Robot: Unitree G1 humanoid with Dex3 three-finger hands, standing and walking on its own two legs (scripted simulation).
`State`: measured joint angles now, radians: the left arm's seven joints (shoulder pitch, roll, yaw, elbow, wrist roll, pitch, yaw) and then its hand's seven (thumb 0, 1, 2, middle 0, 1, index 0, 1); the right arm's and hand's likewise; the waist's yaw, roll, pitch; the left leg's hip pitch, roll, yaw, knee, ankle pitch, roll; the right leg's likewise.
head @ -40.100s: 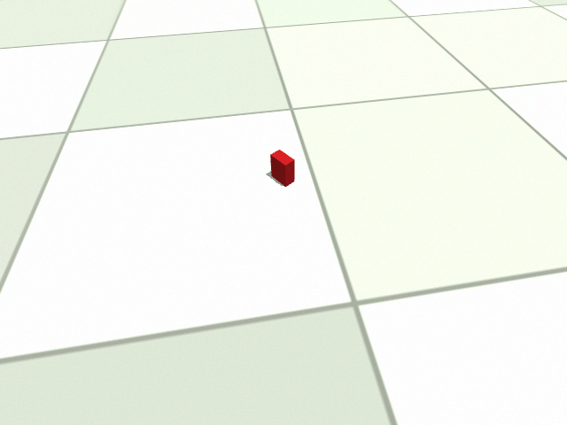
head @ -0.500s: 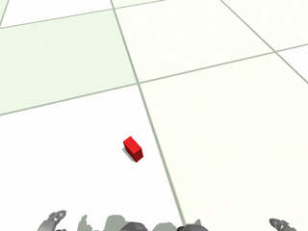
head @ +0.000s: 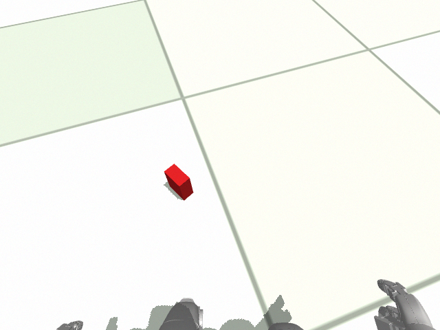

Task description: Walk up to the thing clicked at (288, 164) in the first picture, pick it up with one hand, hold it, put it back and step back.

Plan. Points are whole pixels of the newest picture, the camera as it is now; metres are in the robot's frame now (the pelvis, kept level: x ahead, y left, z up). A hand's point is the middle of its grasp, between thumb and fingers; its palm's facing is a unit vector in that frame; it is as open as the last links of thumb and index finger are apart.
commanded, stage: step back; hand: left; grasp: from the side
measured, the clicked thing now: (179, 182) +0.76 +0.25 -0.68
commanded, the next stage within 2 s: stand in 1.88 s
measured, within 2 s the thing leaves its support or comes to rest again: neither
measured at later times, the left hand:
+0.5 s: hand out of the picture -0.05 +0.24 -0.14, palm faces +0.06 -0.94 -0.35, open 7.4 cm
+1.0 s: hand out of the picture -0.25 +0.22 -0.12, palm faces +0.11 -0.88 -0.46, open 7.4 cm
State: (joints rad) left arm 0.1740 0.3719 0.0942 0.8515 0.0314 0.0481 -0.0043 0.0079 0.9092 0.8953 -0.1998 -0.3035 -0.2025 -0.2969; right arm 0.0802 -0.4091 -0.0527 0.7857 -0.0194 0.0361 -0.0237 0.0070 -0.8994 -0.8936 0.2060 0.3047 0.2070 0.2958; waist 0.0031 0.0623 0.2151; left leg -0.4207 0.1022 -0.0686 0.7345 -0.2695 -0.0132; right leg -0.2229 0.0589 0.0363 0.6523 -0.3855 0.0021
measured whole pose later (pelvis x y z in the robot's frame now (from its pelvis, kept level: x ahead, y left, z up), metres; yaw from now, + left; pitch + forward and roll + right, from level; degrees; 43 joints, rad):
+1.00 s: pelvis -0.31 -0.07 +0.01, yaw +7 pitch -2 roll +0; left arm 0.20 0.39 0.08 0.87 0.05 0.00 0.00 0.01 0.90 0.89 -0.21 -0.30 -0.21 -0.30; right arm 0.25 -0.40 -0.05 0.95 -0.04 0.05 0.01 0.01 -0.90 -0.89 0.20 0.30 0.20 0.30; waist 0.02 0.05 0.08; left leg -0.24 -0.02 -0.06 0.68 -0.50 0.00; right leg -0.33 -0.05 -0.06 0.68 -0.32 -0.01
